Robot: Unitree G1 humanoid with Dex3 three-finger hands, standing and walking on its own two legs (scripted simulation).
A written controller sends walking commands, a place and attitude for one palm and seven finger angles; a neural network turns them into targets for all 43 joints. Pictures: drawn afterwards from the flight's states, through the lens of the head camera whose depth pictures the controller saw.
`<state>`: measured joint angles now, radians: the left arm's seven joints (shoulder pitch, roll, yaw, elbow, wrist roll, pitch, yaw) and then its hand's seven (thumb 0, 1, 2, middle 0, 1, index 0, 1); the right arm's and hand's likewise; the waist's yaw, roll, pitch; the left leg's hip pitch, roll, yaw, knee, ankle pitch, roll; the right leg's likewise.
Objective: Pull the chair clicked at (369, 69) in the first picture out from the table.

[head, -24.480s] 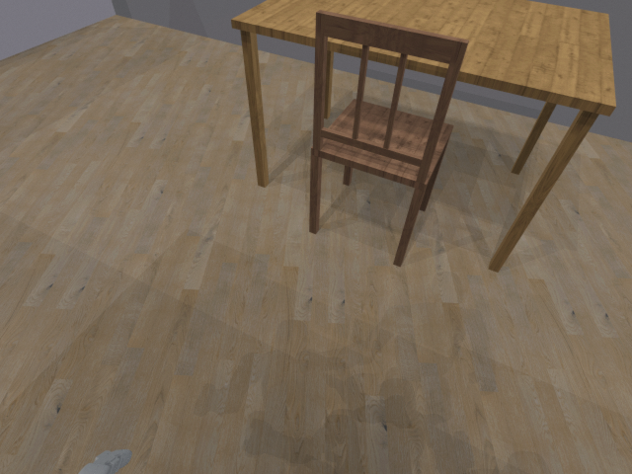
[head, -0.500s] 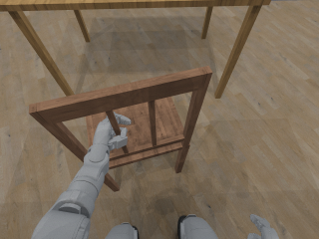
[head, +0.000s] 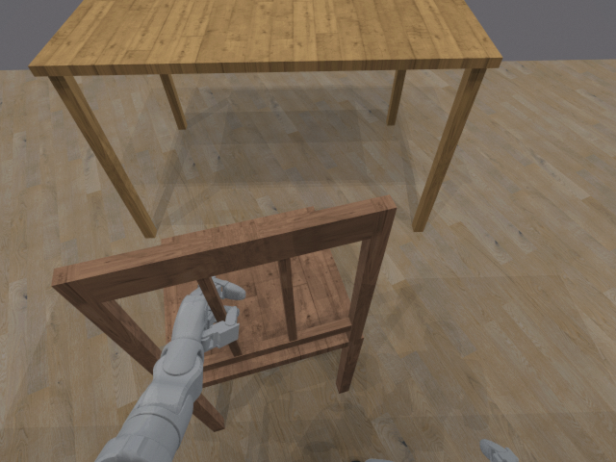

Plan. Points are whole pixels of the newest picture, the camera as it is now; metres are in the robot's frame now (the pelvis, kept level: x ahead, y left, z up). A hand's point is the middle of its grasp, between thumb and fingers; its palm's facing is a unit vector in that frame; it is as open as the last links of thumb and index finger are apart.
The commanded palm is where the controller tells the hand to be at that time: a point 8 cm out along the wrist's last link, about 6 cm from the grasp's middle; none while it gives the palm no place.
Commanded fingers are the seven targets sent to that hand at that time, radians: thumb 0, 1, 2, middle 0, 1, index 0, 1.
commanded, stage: stop walking, hand still on the chair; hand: left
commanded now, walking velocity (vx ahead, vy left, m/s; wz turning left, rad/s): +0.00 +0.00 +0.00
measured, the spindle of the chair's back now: (222, 319) +0.33 +0.15 -0.09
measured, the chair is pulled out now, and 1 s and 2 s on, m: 0.52 0.52 0.52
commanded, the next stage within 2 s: open the thumb and straighten the fingers in 0.44 s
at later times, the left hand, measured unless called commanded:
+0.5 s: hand (231, 326) +0.31 +0.13 -0.05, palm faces -0.03 -0.99 -0.16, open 5.0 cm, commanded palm +0.29 +0.19 -0.04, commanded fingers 0.00 0.90 0.90 -0.50 -1.45 -0.50 -1.45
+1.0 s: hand (221, 316) +0.32 +0.15 -0.06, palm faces -0.02 -0.99 -0.15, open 13.5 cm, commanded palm +0.30 +0.20 -0.04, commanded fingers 0.00 -0.55 0.20 -0.15 -0.44 -0.15 -0.44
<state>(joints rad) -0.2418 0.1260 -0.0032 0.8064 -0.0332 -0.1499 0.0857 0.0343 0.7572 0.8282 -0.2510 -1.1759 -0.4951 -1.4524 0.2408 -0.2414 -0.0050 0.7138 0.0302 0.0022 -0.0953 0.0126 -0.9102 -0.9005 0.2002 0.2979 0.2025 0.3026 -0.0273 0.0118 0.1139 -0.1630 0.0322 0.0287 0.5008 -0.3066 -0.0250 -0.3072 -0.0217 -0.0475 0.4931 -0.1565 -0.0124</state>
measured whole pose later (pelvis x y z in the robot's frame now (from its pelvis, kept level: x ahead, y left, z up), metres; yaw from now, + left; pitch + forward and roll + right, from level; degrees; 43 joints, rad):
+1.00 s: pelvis +0.03 +0.02 -0.02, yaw +1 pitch +9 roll +0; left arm -0.07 0.16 -0.02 0.46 -0.07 0.00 0.05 0.00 -0.40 0.27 -0.33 -1.03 -0.36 -1.06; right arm 0.25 -0.27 -0.02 0.63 0.04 -0.04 -0.02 0.01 -0.91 -0.90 0.20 0.30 0.20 0.30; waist -0.05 0.04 -0.04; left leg -0.42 0.01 0.02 0.68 -0.41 0.00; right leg -0.56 -0.06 -0.05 0.67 -0.26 0.01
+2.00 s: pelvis +0.02 +0.02 -0.04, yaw +3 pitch +9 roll -1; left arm 0.37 0.21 -0.05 -0.02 -0.07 0.13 -0.02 -0.01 -0.54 0.20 0.00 0.00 0.00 0.00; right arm 0.23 -0.26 0.03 0.51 0.04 -0.12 -0.07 0.02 -0.91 -0.90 0.20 0.30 0.20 0.30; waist -0.04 0.05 -0.10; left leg -0.53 0.00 -0.03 0.88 -0.50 0.00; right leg -0.64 -0.07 -0.09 0.84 -0.35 0.01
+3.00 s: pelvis +0.05 +0.01 -0.02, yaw +3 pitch +2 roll -1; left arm 0.69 0.38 0.03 -0.41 -0.08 0.07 0.07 -0.01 -0.23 0.36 -0.21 -0.14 -0.18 -0.12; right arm 0.22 -0.21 0.01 0.55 0.05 -0.12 -0.12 0.02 -0.91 -0.90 0.20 0.30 0.20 0.30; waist 0.00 0.08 -0.04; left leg -0.28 0.03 -0.03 0.72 -0.48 -0.02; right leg -0.40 -0.04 -0.10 0.70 -0.34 0.00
